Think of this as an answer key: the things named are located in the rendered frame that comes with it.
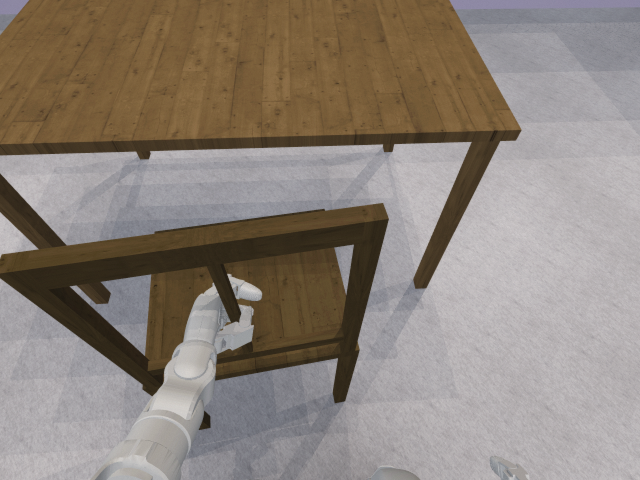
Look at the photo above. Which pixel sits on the robot right hand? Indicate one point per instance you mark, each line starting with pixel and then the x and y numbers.
pixel 507 470

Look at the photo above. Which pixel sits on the right robot shin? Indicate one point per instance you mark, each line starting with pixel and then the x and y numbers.
pixel 382 467

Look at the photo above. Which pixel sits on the chair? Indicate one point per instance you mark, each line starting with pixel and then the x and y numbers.
pixel 304 315

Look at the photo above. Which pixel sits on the left robot forearm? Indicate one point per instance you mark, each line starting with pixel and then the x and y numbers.
pixel 163 434

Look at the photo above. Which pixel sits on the table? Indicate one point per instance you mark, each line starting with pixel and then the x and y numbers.
pixel 96 76

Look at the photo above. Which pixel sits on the robot left hand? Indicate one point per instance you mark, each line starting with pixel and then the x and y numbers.
pixel 208 316

